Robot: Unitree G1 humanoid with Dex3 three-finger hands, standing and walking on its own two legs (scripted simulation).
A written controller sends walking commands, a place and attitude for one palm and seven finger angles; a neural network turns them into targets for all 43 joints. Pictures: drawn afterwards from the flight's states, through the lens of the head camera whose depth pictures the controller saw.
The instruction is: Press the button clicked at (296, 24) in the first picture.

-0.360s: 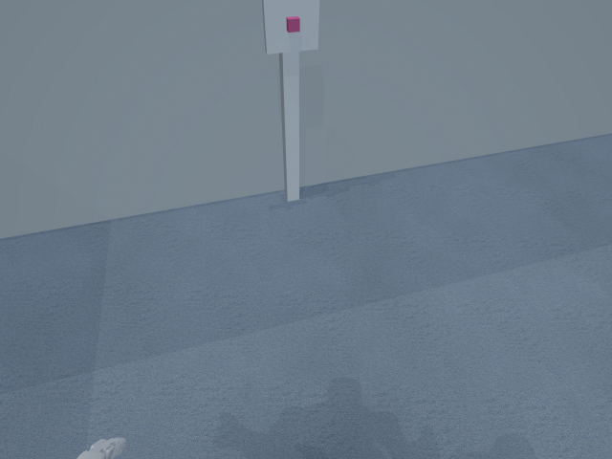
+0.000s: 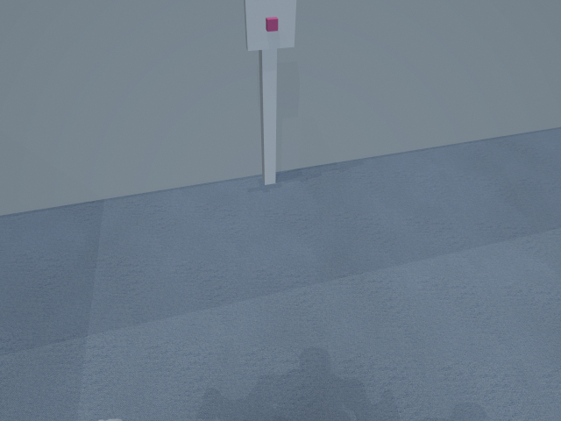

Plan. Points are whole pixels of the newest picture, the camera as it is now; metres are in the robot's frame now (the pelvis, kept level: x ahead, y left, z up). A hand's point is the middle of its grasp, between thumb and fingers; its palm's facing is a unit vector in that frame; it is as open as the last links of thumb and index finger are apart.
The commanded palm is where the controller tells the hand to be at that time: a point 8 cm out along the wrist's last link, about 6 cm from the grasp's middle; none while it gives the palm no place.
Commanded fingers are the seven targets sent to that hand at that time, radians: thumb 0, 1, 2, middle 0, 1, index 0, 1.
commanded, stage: stand and wait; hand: left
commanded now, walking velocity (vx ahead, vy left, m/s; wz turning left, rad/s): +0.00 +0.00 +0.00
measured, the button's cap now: (271, 23) +1.34 +0.11 +0.04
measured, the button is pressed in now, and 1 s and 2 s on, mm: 0 0 0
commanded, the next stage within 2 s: look at it before walking up in 0.64 s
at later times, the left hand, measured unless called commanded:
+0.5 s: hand out of the picture +0.07 +0.24 -0.15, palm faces -0.02 -0.94 -0.34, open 7.4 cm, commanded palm none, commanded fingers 0.00 0.90 0.90 -0.20 -0.30 -0.20 -0.30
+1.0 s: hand out of the picture +0.07 +0.24 -0.15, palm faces -0.03 -0.94 -0.33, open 7.4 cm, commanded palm none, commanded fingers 0.00 0.90 0.90 -0.20 -0.30 -0.20 -0.30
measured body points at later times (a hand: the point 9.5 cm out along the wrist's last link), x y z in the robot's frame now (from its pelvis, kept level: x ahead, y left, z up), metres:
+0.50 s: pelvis -0.01 -0.01 +0.00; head -0.01 -0.01 +0.45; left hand +0.07 +0.29 -0.13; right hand +0.06 -0.31 -0.13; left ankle +0.00 +0.12 -0.74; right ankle -0.01 -0.13 -0.74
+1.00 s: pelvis -0.01 +0.00 +0.00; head +0.00 +0.00 +0.45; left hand +0.07 +0.29 -0.13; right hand +0.07 -0.30 -0.13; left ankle +0.00 +0.12 -0.74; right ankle -0.01 -0.13 -0.74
